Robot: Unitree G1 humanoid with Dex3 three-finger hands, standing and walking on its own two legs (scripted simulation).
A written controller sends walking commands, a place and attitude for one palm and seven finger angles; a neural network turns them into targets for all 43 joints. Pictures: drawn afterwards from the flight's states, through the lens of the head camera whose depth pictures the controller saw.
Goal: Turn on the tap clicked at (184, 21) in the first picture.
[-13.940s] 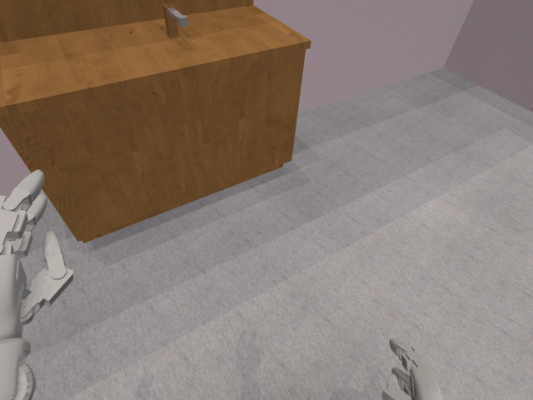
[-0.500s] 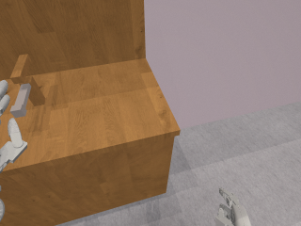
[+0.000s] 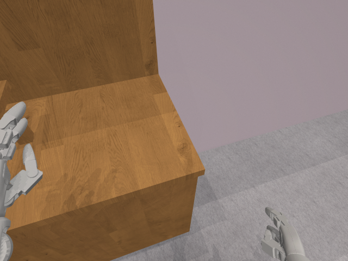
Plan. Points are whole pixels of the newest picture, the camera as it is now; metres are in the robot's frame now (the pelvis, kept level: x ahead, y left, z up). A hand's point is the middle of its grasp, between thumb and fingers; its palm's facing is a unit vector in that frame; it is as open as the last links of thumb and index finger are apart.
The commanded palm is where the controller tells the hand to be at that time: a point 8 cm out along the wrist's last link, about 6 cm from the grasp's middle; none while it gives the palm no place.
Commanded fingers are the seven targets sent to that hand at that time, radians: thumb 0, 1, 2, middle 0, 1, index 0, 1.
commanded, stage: come to a stop and stand still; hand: left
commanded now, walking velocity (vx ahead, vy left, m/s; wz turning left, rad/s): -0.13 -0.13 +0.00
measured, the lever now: out of the picture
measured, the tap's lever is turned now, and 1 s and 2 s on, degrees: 0 0 0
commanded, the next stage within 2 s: none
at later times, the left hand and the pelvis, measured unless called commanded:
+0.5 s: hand (8, 189) +0.19 +0.27 +0.17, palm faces +0.42 -0.85 -0.32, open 7.5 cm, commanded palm +0.14 +0.30 +0.18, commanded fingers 0.00 0.90 0.90 -0.20 -0.30 -0.20 -0.30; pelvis -0.02 +0.02 +0.01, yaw +0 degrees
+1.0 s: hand (13, 169) +0.24 +0.30 +0.15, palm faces +0.36 -0.82 -0.44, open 7.4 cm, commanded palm +0.17 +0.32 +0.18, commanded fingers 0.00 0.90 0.90 -0.20 -0.30 -0.20 -0.30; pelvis +0.01 +0.03 +0.00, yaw +1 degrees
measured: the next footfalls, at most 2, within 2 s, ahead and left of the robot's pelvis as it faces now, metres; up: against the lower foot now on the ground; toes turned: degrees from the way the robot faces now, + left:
none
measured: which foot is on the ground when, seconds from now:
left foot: down 0.00-1.00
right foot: down 0.00-1.00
